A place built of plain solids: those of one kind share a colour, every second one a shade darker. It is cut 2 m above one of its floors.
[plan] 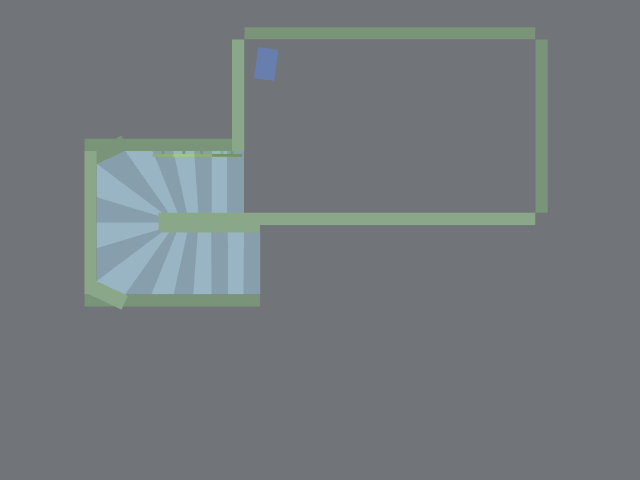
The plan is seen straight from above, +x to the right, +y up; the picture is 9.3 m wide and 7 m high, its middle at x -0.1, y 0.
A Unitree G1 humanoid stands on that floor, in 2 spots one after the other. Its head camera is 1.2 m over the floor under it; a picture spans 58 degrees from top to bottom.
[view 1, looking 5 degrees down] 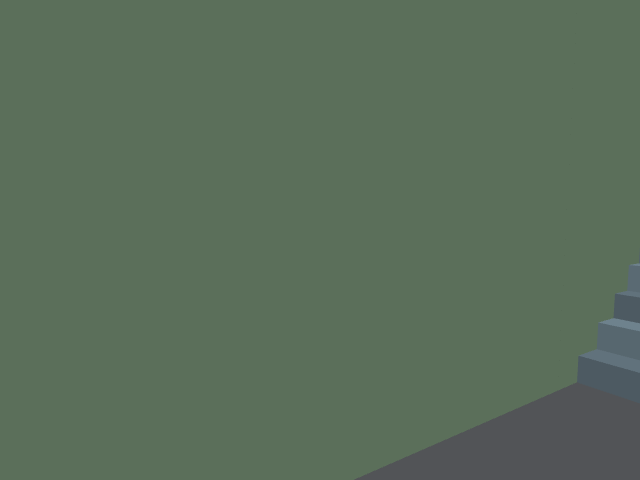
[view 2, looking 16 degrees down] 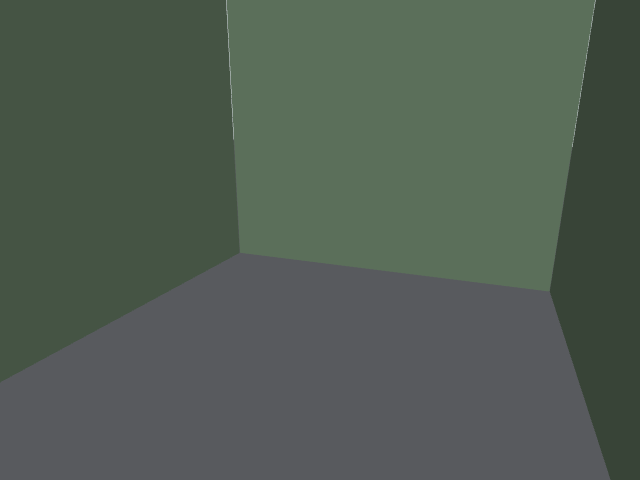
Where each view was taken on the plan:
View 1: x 1.76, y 1.81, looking -123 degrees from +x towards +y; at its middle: wall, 1.69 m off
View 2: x -0.21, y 0.90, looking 21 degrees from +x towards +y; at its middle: wall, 3.62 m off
